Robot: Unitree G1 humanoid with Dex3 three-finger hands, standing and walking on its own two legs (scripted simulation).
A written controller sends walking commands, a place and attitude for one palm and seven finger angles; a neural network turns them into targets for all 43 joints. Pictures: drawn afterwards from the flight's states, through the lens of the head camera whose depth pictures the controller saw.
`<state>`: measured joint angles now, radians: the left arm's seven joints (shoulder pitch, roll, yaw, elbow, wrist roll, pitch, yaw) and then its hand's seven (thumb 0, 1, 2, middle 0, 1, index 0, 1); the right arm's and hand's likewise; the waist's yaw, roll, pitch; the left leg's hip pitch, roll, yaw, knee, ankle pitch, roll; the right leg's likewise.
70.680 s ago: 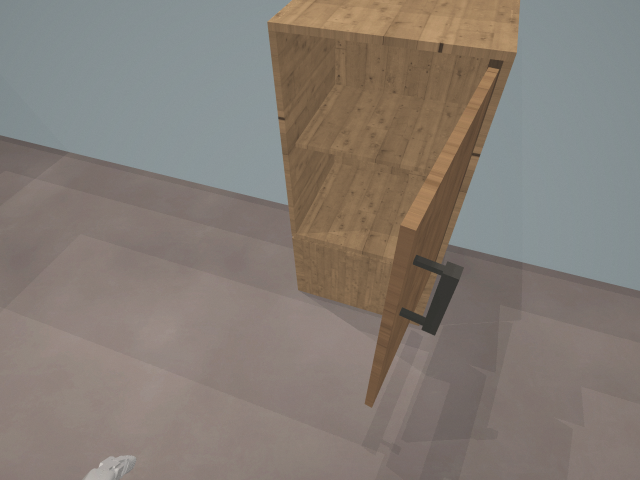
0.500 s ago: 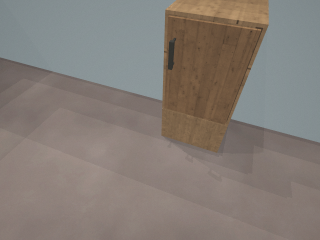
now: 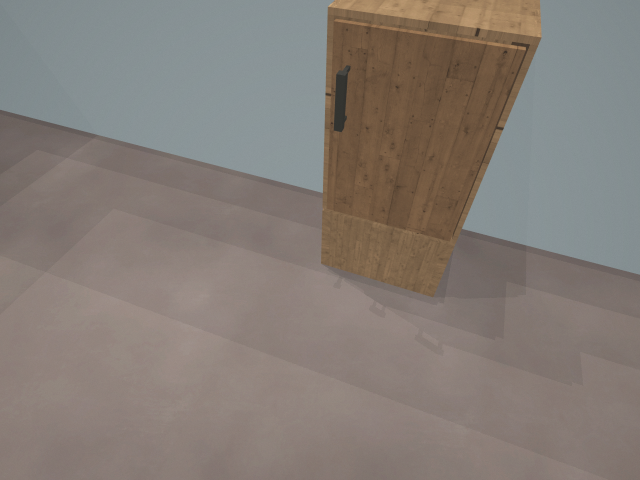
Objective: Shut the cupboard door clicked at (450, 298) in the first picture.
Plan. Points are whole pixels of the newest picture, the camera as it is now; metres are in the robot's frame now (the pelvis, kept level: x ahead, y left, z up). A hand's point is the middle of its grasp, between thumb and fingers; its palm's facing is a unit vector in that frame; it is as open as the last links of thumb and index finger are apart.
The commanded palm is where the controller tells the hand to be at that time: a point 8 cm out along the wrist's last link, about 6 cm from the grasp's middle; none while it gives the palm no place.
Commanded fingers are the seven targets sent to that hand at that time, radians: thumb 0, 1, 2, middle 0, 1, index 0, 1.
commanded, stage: look to check the result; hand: left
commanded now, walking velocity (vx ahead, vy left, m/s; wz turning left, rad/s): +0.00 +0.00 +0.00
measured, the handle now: (343, 98) +0.98 -0.01 -0.01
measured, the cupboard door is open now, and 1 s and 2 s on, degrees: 0 0 0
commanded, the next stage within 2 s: stand and wait in 0.24 s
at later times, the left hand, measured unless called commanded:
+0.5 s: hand out of the picture +0.02 +0.20 -0.17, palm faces -0.01 -0.97 -0.22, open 7.4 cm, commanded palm none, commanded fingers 0.00 0.90 0.90 -0.20 -0.30 -0.20 -0.30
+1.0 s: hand out of the picture +0.06 +0.22 -0.17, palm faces -0.01 -0.96 -0.27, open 7.4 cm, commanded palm none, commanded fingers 0.00 0.90 0.90 -0.20 -0.30 -0.20 -0.30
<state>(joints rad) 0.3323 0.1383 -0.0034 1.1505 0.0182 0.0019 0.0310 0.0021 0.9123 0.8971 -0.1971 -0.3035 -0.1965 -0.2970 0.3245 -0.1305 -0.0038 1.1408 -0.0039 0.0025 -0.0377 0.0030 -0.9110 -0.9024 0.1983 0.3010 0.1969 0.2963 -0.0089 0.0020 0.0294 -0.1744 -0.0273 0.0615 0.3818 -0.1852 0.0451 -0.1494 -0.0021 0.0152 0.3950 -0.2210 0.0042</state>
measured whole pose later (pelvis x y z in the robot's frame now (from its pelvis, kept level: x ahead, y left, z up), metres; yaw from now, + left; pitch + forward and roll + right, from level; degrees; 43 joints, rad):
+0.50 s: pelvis +0.02 +0.01 +0.00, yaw +0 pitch -1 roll +0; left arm 0.25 0.20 0.00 1.14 0.02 0.00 0.02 0.00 0.91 0.90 -0.20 -0.30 -0.20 -0.30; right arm 0.23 -0.20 -0.01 1.13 0.00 -0.01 -0.03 0.00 -0.91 -0.90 0.20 0.30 0.20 0.30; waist -0.01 0.00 0.04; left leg -0.14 -0.04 0.07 0.35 -0.19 0.05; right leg -0.11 -0.01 0.02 0.36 -0.22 0.01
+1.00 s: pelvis +0.03 +0.00 +0.00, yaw +0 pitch -1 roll +0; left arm 0.20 0.25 0.00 1.13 0.02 0.00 0.02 0.00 0.91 0.90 -0.20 -0.30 -0.20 -0.30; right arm 0.18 -0.26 -0.01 1.13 0.00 -0.01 -0.02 0.00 -0.91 -0.90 0.20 0.30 0.20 0.30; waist -0.01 0.00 0.05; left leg -0.10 -0.04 0.05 0.31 -0.19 0.05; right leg -0.07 -0.01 0.01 0.32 -0.23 0.01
